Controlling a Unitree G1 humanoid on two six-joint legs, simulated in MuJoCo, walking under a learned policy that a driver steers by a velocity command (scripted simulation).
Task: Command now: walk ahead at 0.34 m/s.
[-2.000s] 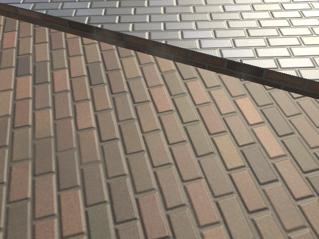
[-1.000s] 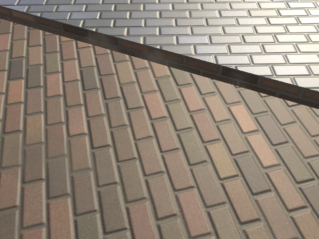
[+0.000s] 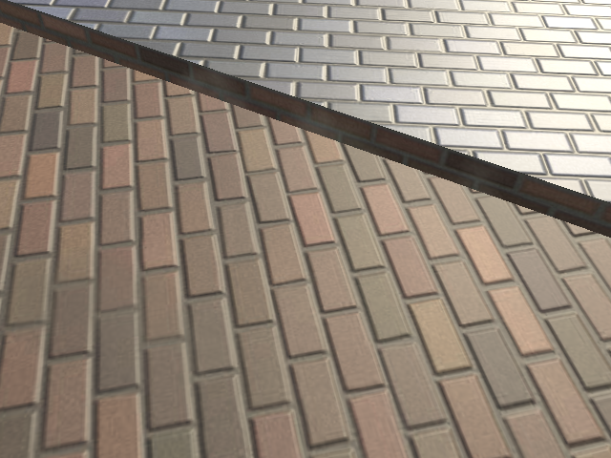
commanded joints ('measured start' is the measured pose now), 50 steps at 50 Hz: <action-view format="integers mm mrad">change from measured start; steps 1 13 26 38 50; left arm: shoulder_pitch -31 -185 -554 -254 -44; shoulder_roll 158 81 78 89 166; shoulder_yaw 29 30 11 19 33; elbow -52 -150 -300 -147 -76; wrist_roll -8 -1 -8 28 7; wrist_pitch -7 -32 -57 -72 -45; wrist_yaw -5 -21 -78 -68 -19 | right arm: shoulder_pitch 41 190 296 185 -237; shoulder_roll -50 -100 -154 -71 -69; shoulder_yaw -17 0 -24 -25 -16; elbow -12 -14 -20 -122 -264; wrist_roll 4 -38 -24 -12 -17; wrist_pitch -21 -38 0 -10 -15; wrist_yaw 16 10 -24 -20 8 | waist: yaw -79 -43 -69 -69 40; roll -67 88 113 -25 -23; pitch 101 96 114 -25 89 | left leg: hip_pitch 192 327 552 -122 -252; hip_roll -63 155 212 110 51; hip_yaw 82 -195 -74 -133 -50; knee -169 -636 -551 437 -171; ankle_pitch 171 385 708 109 492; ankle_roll -18 115 93 -2 -52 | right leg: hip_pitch -244 -681 -606 -174 -23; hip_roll -188 -143 -40 -217 -198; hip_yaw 154 46 -24 237 78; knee -114 700 147 -233 -255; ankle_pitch -12 230 347 320 343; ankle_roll -155 -39 -73 -236 -187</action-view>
